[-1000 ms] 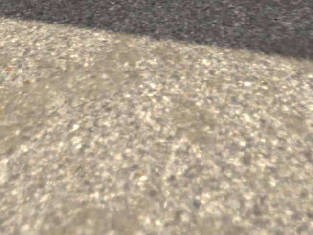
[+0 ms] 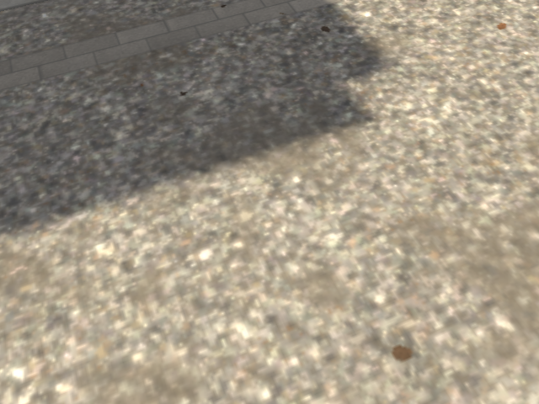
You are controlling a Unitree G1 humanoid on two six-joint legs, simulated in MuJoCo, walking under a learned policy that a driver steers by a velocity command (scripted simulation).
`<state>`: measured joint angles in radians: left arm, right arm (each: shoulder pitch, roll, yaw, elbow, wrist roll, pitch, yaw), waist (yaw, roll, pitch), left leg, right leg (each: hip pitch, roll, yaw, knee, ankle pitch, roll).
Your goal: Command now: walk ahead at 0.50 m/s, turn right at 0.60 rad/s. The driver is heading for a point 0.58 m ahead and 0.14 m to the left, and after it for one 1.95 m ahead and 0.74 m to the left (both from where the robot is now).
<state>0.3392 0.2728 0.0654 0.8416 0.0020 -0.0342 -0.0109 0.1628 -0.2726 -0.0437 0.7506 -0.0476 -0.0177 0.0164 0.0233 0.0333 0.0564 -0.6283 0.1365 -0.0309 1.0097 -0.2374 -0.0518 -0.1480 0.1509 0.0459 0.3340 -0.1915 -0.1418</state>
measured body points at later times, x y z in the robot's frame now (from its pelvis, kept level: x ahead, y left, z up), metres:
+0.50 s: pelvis +0.29 +0.05 +0.00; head +0.31 +0.06 +0.45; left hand +0.41 +0.30 -0.13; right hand +0.31 -0.23 -0.12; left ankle +0.31 +0.12 -0.74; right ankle +0.26 -0.08 -0.67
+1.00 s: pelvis +0.54 -0.02 +0.00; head +0.56 -0.04 +0.45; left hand +0.60 +0.25 -0.11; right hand +0.64 -0.29 -0.13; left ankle +0.53 +0.12 -0.66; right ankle +0.55 -0.10 -0.74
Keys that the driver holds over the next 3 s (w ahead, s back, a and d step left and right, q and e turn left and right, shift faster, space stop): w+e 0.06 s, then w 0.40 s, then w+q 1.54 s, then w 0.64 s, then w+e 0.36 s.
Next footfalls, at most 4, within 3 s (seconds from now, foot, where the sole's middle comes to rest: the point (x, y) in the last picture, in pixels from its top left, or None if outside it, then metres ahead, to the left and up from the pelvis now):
0.28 left None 0.35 0.12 -0.78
0.78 right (341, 351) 0.59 -0.10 -0.78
1.32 left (248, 270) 0.82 0.14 -0.78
1.84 right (256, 177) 1.18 0.13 -0.78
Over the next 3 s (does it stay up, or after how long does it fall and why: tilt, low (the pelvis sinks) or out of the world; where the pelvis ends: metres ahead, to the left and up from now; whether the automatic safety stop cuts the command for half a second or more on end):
stays up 1.43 0.54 -0.02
